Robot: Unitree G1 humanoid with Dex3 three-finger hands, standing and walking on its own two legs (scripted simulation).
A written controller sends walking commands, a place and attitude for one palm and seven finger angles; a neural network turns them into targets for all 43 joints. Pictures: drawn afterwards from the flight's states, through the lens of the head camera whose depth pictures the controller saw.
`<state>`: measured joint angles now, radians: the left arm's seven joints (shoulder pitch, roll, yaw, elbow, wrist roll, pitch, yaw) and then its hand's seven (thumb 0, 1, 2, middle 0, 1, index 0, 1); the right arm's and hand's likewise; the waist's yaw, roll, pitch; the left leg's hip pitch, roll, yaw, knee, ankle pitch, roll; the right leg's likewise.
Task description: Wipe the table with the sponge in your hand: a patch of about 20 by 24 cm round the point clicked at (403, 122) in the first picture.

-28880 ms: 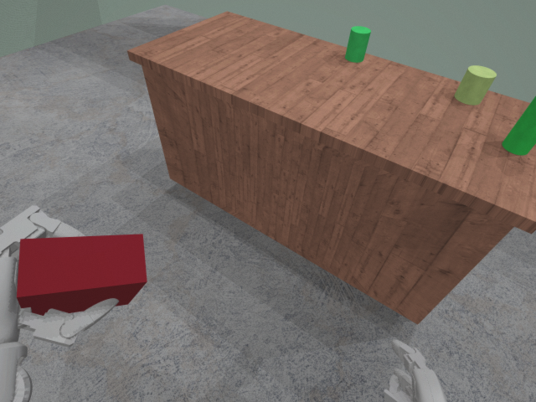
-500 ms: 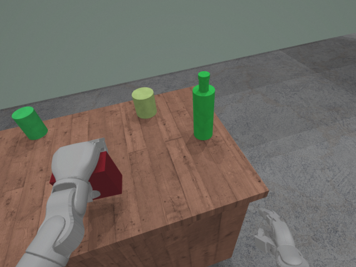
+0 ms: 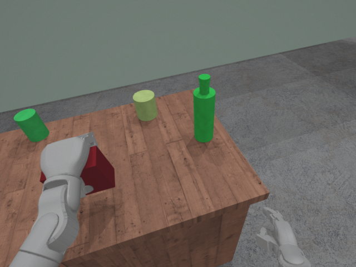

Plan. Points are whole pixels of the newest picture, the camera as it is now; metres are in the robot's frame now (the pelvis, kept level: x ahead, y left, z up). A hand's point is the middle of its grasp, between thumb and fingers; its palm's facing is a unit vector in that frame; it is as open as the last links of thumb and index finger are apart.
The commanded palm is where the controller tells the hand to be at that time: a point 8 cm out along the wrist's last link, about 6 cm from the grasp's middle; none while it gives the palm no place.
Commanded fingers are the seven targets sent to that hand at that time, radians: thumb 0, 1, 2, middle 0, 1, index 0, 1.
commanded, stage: move the sponge above the wiping area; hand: left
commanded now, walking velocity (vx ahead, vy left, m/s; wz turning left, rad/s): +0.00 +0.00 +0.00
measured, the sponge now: (84, 177) +0.26 +0.28 +0.07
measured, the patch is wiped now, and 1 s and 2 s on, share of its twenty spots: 0.00 0.00 0.00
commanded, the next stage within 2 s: lower the sponge onto the table in 0.44 s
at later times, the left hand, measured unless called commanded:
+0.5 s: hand (70, 169) +0.26 +0.30 +0.11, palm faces +0.14 -0.08 -0.99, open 9.7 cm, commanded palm +0.21 +0.28 +0.16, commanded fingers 0.00 0.10 1.30 -1.20 -1.60 -1.20 -1.60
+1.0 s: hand (79, 179) +0.25 +0.28 +0.09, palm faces +0.05 -0.13 -0.99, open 9.8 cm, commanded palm +0.21 +0.27 +0.15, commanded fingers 0.00 0.10 1.30 -1.20 -1.60 -1.20 -1.60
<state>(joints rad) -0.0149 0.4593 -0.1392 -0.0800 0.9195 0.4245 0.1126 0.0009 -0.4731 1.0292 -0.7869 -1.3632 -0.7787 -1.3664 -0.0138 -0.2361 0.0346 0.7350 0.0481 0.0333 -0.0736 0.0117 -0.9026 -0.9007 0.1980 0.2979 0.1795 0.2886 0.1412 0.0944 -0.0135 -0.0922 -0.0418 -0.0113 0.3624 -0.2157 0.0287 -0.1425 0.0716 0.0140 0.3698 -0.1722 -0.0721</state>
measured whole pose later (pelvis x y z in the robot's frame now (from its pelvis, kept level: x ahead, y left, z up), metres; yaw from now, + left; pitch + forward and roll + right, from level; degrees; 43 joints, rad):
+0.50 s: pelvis +0.00 +0.01 +0.00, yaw +1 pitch -3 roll +0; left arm -0.05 0.46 -0.13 -0.05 0.90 0.48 0.08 0.00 -0.47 1.03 -0.79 -1.37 -0.78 -1.37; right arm -0.02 -0.25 0.03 0.74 0.06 0.04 -0.08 0.01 -0.90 -0.90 0.20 0.30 0.16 0.28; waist 0.14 0.09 0.00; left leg -0.10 -0.06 -0.02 0.35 -0.20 0.04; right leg -0.14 0.06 0.01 0.36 -0.16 -0.06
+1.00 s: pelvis +0.00 +0.01 +0.00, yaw +0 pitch -3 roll +0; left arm 0.00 0.42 -0.17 -0.09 0.92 0.55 0.02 0.00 -0.47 1.03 -0.78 -1.37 -0.77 -1.37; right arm -0.02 -0.26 0.04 0.71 0.06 0.07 -0.04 0.01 -0.90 -0.90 0.20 0.30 0.21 0.31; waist 0.12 0.10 0.00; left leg -0.10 -0.06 -0.02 0.35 -0.20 0.05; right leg -0.15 0.06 0.01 0.37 -0.17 -0.06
